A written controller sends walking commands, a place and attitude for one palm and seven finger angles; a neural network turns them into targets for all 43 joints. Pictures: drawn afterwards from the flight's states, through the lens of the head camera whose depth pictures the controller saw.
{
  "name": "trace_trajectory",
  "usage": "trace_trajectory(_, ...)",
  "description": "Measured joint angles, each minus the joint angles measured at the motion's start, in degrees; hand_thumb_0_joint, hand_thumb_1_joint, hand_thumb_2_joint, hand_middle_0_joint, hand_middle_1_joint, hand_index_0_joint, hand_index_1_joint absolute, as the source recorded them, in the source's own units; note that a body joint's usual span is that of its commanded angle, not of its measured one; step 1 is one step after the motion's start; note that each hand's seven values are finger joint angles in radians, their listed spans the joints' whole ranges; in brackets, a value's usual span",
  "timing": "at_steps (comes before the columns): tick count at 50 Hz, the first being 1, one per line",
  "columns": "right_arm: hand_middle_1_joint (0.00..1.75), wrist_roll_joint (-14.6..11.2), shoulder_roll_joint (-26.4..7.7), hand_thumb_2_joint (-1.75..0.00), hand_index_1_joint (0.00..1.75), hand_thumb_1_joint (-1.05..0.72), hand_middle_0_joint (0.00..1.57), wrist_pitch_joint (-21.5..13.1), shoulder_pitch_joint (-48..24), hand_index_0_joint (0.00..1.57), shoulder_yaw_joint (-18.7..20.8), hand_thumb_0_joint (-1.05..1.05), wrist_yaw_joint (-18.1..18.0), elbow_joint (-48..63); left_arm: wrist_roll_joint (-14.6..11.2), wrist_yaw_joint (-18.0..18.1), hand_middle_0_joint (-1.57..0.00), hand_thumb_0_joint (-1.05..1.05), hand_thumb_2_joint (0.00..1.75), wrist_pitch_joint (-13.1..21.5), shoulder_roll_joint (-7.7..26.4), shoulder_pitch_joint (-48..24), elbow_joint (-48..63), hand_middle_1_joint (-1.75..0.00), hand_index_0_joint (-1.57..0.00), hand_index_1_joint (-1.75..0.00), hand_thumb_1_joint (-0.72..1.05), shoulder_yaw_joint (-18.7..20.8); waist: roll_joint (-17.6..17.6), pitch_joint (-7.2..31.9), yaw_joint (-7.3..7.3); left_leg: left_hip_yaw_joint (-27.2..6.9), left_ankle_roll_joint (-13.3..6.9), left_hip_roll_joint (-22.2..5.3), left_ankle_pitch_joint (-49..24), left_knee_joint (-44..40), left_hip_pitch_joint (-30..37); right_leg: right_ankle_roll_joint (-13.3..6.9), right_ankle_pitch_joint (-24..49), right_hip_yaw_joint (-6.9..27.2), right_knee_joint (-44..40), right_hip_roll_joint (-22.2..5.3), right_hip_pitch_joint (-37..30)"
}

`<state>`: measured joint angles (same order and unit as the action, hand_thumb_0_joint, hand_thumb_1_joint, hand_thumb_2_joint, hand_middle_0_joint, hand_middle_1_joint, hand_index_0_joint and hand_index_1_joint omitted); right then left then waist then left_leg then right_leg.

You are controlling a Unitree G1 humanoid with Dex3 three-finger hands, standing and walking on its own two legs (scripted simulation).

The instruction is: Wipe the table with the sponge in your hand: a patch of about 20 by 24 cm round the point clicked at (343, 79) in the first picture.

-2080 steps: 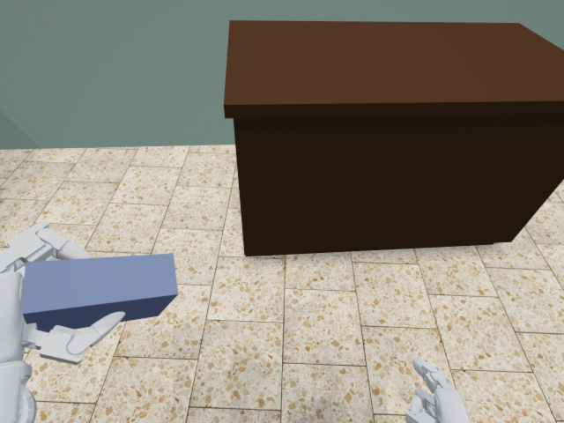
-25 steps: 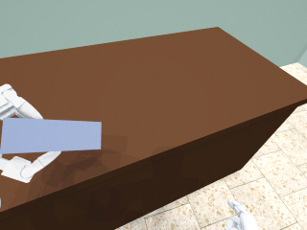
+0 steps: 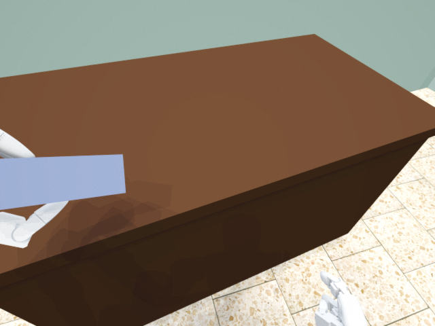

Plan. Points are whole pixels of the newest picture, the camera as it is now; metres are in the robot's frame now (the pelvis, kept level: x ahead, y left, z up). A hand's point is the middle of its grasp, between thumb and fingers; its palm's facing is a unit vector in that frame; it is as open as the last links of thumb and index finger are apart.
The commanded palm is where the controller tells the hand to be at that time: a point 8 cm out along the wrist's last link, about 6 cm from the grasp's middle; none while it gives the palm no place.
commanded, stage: step back with the hand held close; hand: left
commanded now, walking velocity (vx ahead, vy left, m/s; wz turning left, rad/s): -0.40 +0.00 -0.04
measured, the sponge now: (73, 177) +0.24 +0.20 +0.22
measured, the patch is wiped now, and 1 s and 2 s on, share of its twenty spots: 0.95 0.95 0.95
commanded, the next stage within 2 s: stop stepping back and stand still in 0.76 s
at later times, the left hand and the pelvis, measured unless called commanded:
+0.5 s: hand (40, 210) +0.17 +0.20 +0.25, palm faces +0.41 -0.84 -0.36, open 9.2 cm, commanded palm +0.11 +0.26 +0.26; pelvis -0.05 -0.02 +0.01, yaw +0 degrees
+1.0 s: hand out of the picture +0.00 +0.18 +0.24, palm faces +0.36 -0.85 -0.39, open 9.2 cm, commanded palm -0.05 +0.25 +0.26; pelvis -0.22 -0.03 +0.00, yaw -2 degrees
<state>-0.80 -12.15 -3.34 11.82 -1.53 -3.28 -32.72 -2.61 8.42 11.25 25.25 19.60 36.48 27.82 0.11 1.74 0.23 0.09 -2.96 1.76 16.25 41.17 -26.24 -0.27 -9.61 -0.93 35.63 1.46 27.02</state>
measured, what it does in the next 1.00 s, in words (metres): walks backwards: left foot, then right foot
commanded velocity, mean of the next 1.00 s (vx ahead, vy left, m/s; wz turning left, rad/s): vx -0.28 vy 0.01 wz -0.05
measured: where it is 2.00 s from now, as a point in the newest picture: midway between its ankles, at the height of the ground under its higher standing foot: outside the picture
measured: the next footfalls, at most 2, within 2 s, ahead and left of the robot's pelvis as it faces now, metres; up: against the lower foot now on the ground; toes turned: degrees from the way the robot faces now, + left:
left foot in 0.64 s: -0.05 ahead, +0.15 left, +0.00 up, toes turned +3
right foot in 0.82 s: -0.04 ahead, -0.12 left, +0.00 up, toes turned -1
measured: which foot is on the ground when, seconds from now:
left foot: down 0.00-0.42, up 0.44-0.62, down 0.64-0.84, up 0.86-1.00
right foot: down 0.00-0.64, up 0.66-0.80, down 0.82-1.00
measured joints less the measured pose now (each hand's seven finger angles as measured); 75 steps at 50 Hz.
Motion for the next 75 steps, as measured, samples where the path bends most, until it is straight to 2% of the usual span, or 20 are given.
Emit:
trace_trajectory(6,0.30,0.10,-0.11,-0.90,0.30,-0.91,0.21,0.38,-1.39,0.21,-0.47,0.02,0.38,-0.23,0.15,0.39,-0.82,-0.01,1.09,-1.26,-2.30,-2.56,-1.13,-1.43,-0.85,-1.42,-0.47,-2.25,0.08,-0.55,-0.58,0.90,0.46,-0.98,2.14,0.92,-1.65,-0.19,1.21,-1.00,-0.85,-0.52,0.62)
trace_trajectory(10,0.30,0.41,0.20,-0.90,0.30,-0.91,0.21,0.39,-1.93,0.21,-0.22,0.02,0.63,0.17,0.47,0.39,-0.82,-0.01,1.09,-0.73,-1.04,-0.11,2.62,-1.43,-0.85,-1.42,-0.47,-2.15,1.03,-1.94,-1.51,1.86,0.21,-1.39,-2.49,-0.12,-2.38,-0.04,1.63,-1.02,-0.08,-0.84,1.91)
trace_trajectory(16,0.30,1.13,1.53,-0.90,0.30,-0.91,0.20,-1.41,-0.04,0.21,1.12,0.02,0.70,-0.97,0.81,0.22,-0.82,-0.01,1.09,0.58,0.79,0.95,3.78,-1.42,-0.85,-1.42,-0.47,0.42,0.66,-1.92,-0.80,2.07,0.54,-2.15,-3.13,-1.12,-1.84,0.99,-11.70,1.64,9.28,0.78,0.91)
trace_trajectory(20,0.30,0.93,1.67,-0.90,0.30,-0.91,0.20,-1.83,-0.35,0.20,0.34,0.02,1.17,-2.62,0.15,-0.04,-0.82,-0.01,1.09,0.95,-0.76,-1.30,0.95,-1.42,-0.85,-1.42,-0.47,0.46,-1.65,-1.93,0.13,1.72,1.79,-4.79,-4.57,-2.60,-1.31,0.16,-2.73,0.74,-1.07,2.19,-4.82)
trace_trajectory(26,0.30,-0.08,1.98,-0.90,0.30,-0.91,0.21,0.45,-2.00,0.21,0.87,0.02,1.56,-2.16,-0.55,-1.34,-0.82,-0.01,1.09,-0.18,-1.36,1.10,1.89,-1.43,-0.85,-1.42,-0.47,-3.06,0.80,-1.33,-2.46,-0.01,3.91,-3.29,7.83,11.90,-4.23,-1.19,0.16,1.15,-3.51,0.78,-2.78)
trace_trajectory(32,0.30,0.45,-0.12,-0.90,0.30,-0.91,0.20,-0.08,-1.88,0.20,2.35,0.02,0.84,0.54,-0.68,-1.34,-0.82,-0.01,1.09,0.25,2.43,6.15,6.46,-1.43,-0.85,-1.42,-0.47,-1.66,3.29,-0.71,-4.16,0.06,3.99,-5.58,2.55,-4.78,4.72,0.47,3.21,1.75,-2.28,-2.03,3.61)
trace_trajectory(34,0.30,0.50,0.09,-0.90,0.30,-0.91,0.20,-1.06,-2.20,0.20,3.36,0.02,0.45,-0.45,-1.10,-1.06,-0.82,-0.01,1.09,0.74,3.80,5.56,6.47,-1.43,-0.85,-1.42,-0.47,0.01,4.91,-1.88,-3.34,0.75,6.19,-4.57,0.71,-4.22,3.58,1.45,-1.03,3.12,2.80,-2.45,5.91)
trace_trajectory(38,0.30,0.78,1.41,-0.90,0.30,-0.91,0.20,-4.26,-0.74,0.20,3.64,0.02,0.82,-2.52,-1.48,-0.06,-0.82,-0.01,1.09,0.31,2.04,3.64,4.63,-1.42,-0.85,-1.42,-0.47,2.08,4.16,-2.36,-0.88,1.74,6.54,-6.22,-0.42,-4.27,3.69,2.16,-14.82,3.25,15.84,0.60,6.07)
trace_trajectory(41,0.30,0.55,1.68,-0.90,0.30,-0.91,0.20,-5.28,0.76,0.20,2.72,0.02,1.87,-2.78,-0.90,-0.03,-0.82,-0.01,1.09,-0.16,-0.26,0.35,2.13,-1.43,-0.85,-1.42,-0.47,1.64,2.11,-2.45,0.03,1.26,7.37,-7.87,-1.60,-3.46,3.34,2.13,-8.87,1.12,5.16,0.54,-1.45)
trace_trajectory(42,0.30,0.50,1.32,-0.90,0.30,-0.91,0.20,-5.29,0.74,0.20,2.37,0.02,2.14,-2.66,-0.52,-0.24,-0.82,-0.01,1.09,-0.21,-1.21,-1.05,1.40,-1.43,-0.85,-1.42,-0.47,1.04,0.61,-2.91,0.22,0.57,7.47,-8.90,-1.30,-1.59,2.28,0.71,-3.63,-0.01,2.21,1.20,-2.55)
trace_trajectory(45,0.30,-0.06,1.09,-0.90,0.30,-0.91,0.20,-4.27,-0.75,0.20,2.12,0.02,2.54,-3.71,-0.34,-1.23,-0.82,-0.01,1.09,-0.45,-2.75,-3.54,0.46,-1.43,-0.85,-1.42,-0.47,-1.99,-1.28,-4.58,-0.98,-2.20,5.52,-7.54,6.71,12.33,-3.46,-2.56,0.08,-2.07,0.99,1.93,-1.91)
trace_trajectory(48,0.30,-0.34,1.91,-0.90,0.30,-0.91,0.20,-1.88,-0.95,0.20,1.39,0.02,2.55,-3.65,-0.85,-2.09,-0.82,-0.01,1.09,-1.57,-1.77,0.55,1.79,-1.43,-0.85,-1.42,-0.47,-3.00,1.10,-3.40,-2.07,0.42,4.44,-4.95,7.97,20.08,-3.94,-2.87,2.14,-0.84,-0.39,0.51,-0.35)
trace_trajectory(53,0.30,0.34,0.71,-0.90,0.30,-0.91,0.20,-0.88,1.32,0.20,-0.02,0.02,1.08,-2.14,-0.77,-1.18,-0.82,-0.01,1.09,-3.12,0.86,3.99,3.26,-1.43,-0.85,-1.42,-0.47,-3.00,1.74,0.77,-2.66,2.68,1.09,-4.40,10.81,0.95,7.97,-1.54,-1.10,-2.94,0.44,-1.18,4.58)
trace_trajectory(56,0.30,-0.28,0.91,-0.90,0.30,-0.91,0.20,-1.52,2.20,0.20,0.26,0.02,1.07,-2.75,-0.16,-0.95,-0.82,-0.01,1.09,-3.18,1.99,0.03,-0.43,-1.42,-0.85,-1.42,-0.48,-1.76,3.23,0.09,-2.56,3.23,2.15,-3.73,5.35,1.16,7.40,1.08,-10.18,0.02,19.46,-0.12,9.14)
trace_trajectory(59,0.30,-1.02,0.96,-0.90,0.30,-0.91,0.20,-2.56,4.78,0.20,0.75,0.02,2.22,-4.81,0.28,-0.96,-0.82,-0.01,1.09,-2.90,0.92,-2.29,-5.89,-1.42,-0.85,-1.42,-0.48,-1.29,1.86,2.80,-3.10,2.41,1.81,-4.35,3.13,-0.72,6.52,1.10,-11.23,0.46,36.21,0.79,10.26)
trace_trajectory(63,0.30,-0.77,0.43,-0.90,0.30,-0.91,0.20,-2.32,7.10,0.20,0.14,0.02,2.05,-6.26,-0.48,-1.01,-0.82,-0.01,1.09,-3.22,-1.69,-2.32,-8.57,-1.43,-0.85,-1.42,-0.47,-1.41,-1.30,4.31,-3.01,2.32,2.88,-7.93,2.38,-2.04,4.40,-0.07,-14.26,-2.82,17.47,-0.69,-1.47)
trace_trajectory(65,0.30,-0.55,0.17,-0.90,0.30,-0.91,0.20,-2.55,7.58,0.20,-0.01,0.02,2.01,-4.76,-0.19,-1.40,-0.82,-0.01,1.09,-3.49,-0.78,-2.74,-6.87,-1.43,-0.85,-1.42,-0.47,-1.36,-0.87,3.38,-2.13,2.09,1.93,-7.85,8.28,6.24,-0.19,-1.90,-10.62,-2.91,4.66,-1.65,-7.64)
trace_trajectory(68,0.30,-0.78,-1.34,-0.90,0.30,-0.91,0.20,-2.02,4.74,0.20,0.72,0.02,2.15,-7.09,-0.01,-2.96,-0.82,-0.01,1.09,-2.62,-3.10,-3.83,-5.16,-1.43,-0.85,-1.42,-0.47,-4.23,-3.20,0.68,-1.16,-1.89,1.68,-6.32,6.46,26.98,-7.23,-2.79,-8.60,-4.85,6.29,0.10,-6.16)
trace_trajectory(70,0.30,-0.93,-1.06,-0.90,0.30,-0.91,0.20,-1.20,3.61,0.20,1.22,0.02,2.15,-7.97,-0.21,-3.80,-0.82,-0.01,1.09,-2.23,-3.70,-2.31,-3.66,-1.43,-0.85,-1.42,-0.47,-5.22,-2.13,1.14,-0.74,-0.63,1.22,-5.45,4.00,29.80,-7.84,-2.92,-6.84,-4.43,4.51,0.06,-5.61)
trace_trajectory(75,0.30,-0.57,-1.05,-0.90,0.30,-0.91,0.20,-2.98,2.40,0.20,0.43,0.02,0.21,-4.30,-0.71,-2.30,-0.82,-0.01,1.09,-1.06,-1.44,0.15,-0.27,-1.42,-0.85,-1.42,-0.48,-3.72,0.08,3.02,-0.26,2.66,-1.30,-5.87,9.93,0.24,5.19,-2.91,-11.44,-4.91,5.60,-1.84,-0.72)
